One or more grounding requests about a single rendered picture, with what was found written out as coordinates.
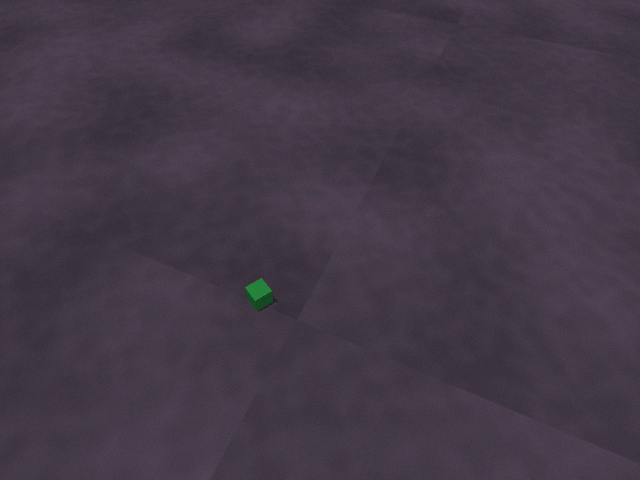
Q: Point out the cube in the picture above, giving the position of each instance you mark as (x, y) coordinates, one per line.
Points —
(259, 294)

